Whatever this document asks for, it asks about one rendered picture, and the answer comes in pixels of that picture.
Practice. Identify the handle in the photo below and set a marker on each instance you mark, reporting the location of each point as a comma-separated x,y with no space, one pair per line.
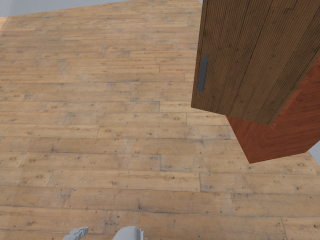
203,71

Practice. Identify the robot left hand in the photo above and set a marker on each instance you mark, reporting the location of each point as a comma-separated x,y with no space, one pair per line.
77,233

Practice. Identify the left robot thigh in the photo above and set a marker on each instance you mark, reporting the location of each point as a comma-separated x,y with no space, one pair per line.
129,233

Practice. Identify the cupboard door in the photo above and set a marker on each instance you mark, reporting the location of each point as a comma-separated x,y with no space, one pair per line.
259,53

